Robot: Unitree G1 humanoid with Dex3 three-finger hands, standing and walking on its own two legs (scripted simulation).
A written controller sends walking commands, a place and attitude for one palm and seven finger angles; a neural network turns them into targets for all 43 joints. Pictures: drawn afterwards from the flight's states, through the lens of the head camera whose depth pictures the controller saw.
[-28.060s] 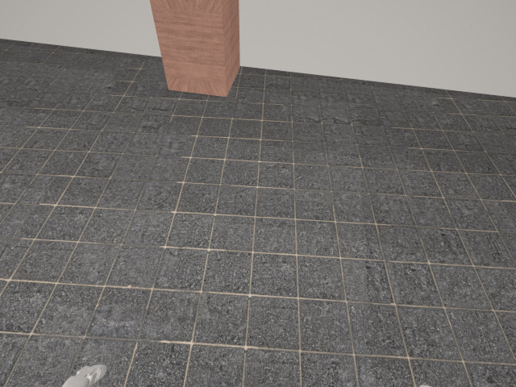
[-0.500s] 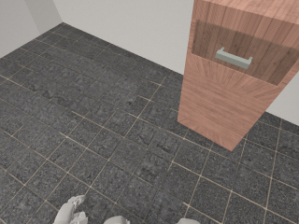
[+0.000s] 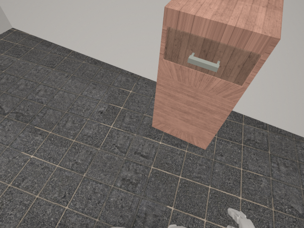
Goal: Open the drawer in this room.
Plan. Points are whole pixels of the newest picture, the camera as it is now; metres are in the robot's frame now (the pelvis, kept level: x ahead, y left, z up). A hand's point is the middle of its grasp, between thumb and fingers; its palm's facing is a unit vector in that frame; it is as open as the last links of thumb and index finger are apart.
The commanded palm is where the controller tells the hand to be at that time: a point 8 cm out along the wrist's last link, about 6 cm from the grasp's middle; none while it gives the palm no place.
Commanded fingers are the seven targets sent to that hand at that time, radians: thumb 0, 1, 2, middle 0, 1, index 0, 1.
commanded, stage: turn to face it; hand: left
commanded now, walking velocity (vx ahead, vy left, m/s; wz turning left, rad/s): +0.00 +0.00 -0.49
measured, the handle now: (204, 61) +0.77 -0.15 -0.03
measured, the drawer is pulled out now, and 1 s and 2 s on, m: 0.00 0.00 0.00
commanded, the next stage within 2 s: take the last steps up to it in 0.30 s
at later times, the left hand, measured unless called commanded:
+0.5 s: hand (115, 215) +0.16 +0.12 -0.14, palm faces -0.25 -0.93 -0.26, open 7.3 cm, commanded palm none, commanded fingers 0.00 0.90 0.90 -0.20 -0.30 -0.20 -0.30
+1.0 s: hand (110, 210) +0.18 +0.14 -0.16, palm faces -0.28 -0.95 -0.15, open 7.4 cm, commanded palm none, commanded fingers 0.00 0.90 0.90 -0.20 -0.30 -0.20 -0.30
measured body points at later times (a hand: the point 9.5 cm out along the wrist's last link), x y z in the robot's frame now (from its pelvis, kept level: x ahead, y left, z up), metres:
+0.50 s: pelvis +0.00 -0.04 +0.00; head +0.04 -0.07 +0.45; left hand +0.18 +0.17 -0.12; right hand -0.05 -0.29 -0.16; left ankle -0.01 +0.10 -0.67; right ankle -0.03 -0.14 -0.73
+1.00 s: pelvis +0.11 -0.04 +0.02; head +0.13 -0.02 +0.47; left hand +0.19 +0.19 -0.15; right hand +0.02 -0.25 -0.12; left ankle +0.10 +0.06 -0.73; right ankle +0.05 -0.18 -0.64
